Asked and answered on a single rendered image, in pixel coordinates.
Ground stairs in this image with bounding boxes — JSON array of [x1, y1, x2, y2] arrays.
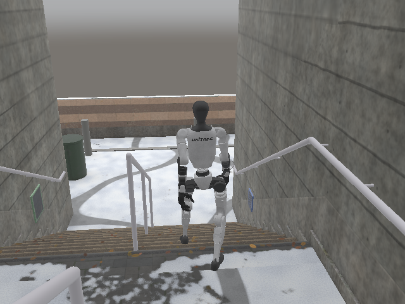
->
[[0, 222, 298, 258]]

